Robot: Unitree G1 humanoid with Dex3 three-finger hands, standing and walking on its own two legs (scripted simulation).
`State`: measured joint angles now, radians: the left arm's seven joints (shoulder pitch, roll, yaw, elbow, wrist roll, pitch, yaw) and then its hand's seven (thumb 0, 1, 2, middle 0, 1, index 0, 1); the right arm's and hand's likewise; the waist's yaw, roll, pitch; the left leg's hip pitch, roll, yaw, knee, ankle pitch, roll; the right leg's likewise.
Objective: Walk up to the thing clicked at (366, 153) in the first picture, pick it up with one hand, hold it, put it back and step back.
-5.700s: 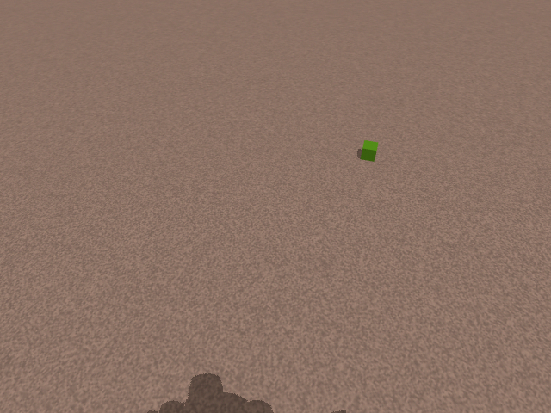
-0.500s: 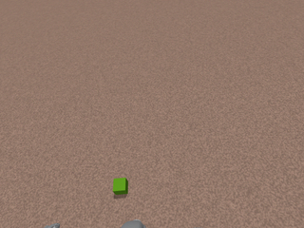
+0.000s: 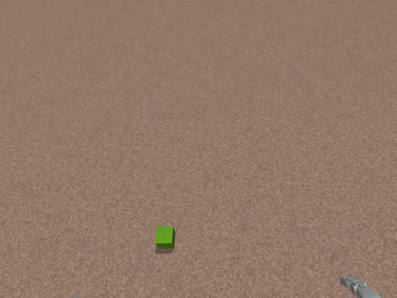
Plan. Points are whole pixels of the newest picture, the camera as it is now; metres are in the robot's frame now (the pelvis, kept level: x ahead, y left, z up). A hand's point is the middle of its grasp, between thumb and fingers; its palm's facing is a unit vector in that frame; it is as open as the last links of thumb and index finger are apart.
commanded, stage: walk up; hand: left
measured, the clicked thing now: (165, 237) +0.48 +0.23 -0.71
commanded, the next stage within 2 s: stand in 1.12 s
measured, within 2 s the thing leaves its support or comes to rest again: neither
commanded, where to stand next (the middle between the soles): +0.08 +0.01 m, yaw -1 degrees
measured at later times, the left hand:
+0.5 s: hand out of the picture +0.09 +0.24 -0.13, palm faces +0.00 -0.94 -0.34, open 7.4 cm
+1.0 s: hand out of the picture +0.11 +0.25 -0.12, palm faces -0.01 -0.93 -0.36, open 7.4 cm
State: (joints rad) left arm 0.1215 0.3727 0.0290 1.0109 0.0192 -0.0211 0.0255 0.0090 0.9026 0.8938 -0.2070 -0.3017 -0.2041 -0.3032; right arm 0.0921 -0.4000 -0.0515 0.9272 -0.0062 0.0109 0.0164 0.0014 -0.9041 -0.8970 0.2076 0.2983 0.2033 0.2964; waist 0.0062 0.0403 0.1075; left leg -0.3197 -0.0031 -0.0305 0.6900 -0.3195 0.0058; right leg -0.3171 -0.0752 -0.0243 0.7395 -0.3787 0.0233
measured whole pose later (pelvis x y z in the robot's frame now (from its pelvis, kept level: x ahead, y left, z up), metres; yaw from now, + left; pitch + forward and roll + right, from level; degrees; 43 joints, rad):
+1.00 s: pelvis +0.01 +0.00 +0.03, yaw +0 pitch -2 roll +0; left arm 0.05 0.34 0.02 1.15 0.01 -0.02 -0.01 0.01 0.91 0.89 -0.20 -0.30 -0.20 -0.30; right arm 0.09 -0.35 -0.01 1.15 0.00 0.00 0.01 0.00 -0.90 -0.90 0.21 0.30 0.20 0.30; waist -0.01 0.03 0.06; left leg -0.14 0.02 -0.04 0.36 -0.18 -0.03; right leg -0.11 -0.03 -0.01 0.35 -0.20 0.03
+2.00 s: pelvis +0.02 -0.01 +0.03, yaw +0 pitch -2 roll +0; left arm 0.09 0.34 0.01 1.14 0.01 -0.01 -0.01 0.01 0.91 0.89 -0.20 -0.30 -0.20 -0.30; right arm 0.09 -0.36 0.01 1.14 0.00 -0.01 0.00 0.00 -0.90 -0.90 0.21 0.30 0.20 0.30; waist 0.00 0.02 0.06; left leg -0.13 0.03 -0.05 0.33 -0.17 -0.04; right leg -0.10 -0.02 -0.02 0.33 -0.19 0.02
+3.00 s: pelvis +0.02 -0.01 +0.03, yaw +0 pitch -2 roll +0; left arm 0.11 0.35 0.01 1.13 0.01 -0.01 -0.01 0.01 0.91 0.89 -0.20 -0.30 -0.20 -0.30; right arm 0.11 -0.36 0.01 1.13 0.00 0.00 0.00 0.00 -0.90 -0.90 0.21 0.30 0.20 0.30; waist 0.00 0.01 0.06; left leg -0.12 0.03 -0.04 0.33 -0.18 -0.04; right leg -0.10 -0.02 -0.02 0.33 -0.20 0.02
